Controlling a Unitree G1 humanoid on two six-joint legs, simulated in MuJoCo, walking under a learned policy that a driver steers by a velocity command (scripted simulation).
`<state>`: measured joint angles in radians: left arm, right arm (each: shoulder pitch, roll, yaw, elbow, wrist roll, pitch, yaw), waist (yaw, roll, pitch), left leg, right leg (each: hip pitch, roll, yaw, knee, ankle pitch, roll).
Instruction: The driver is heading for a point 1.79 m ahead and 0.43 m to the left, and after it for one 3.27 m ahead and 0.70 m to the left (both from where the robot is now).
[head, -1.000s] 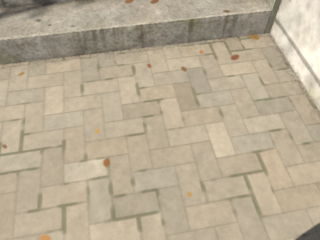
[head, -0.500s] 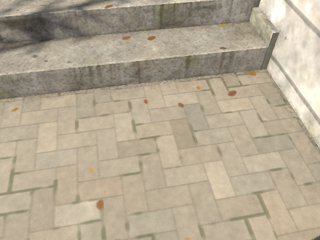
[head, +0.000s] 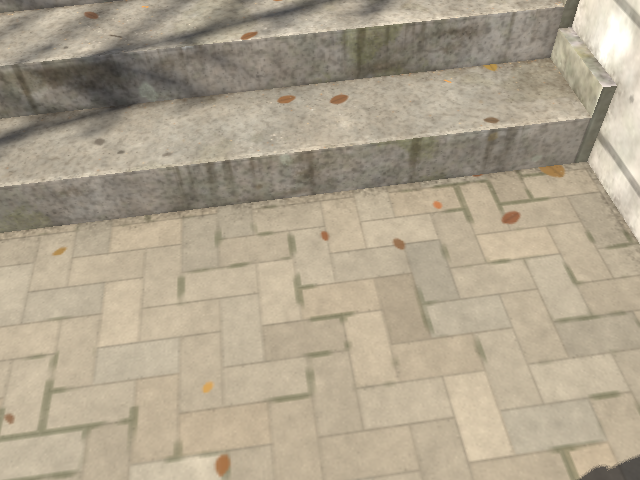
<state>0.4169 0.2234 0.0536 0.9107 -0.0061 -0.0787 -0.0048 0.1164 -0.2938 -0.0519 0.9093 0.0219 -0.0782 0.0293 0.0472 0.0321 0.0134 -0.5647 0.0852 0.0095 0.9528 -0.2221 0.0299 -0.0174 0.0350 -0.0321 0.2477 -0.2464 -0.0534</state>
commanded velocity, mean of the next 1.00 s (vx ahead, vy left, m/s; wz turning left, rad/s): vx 0.48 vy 0.00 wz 0.00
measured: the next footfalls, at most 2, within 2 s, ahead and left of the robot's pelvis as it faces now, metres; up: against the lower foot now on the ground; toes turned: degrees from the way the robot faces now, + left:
left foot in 0.24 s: +0.32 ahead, +0.15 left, +0.00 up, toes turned +2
right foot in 0.80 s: +0.63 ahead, -0.08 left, +0.00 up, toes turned -2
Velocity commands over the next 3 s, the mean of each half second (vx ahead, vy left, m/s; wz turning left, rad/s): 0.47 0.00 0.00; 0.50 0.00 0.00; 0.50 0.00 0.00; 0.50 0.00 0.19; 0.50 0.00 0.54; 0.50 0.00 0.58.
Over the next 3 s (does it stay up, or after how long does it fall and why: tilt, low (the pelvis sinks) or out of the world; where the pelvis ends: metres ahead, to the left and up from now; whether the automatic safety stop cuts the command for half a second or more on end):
stays up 1.62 0.29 0.26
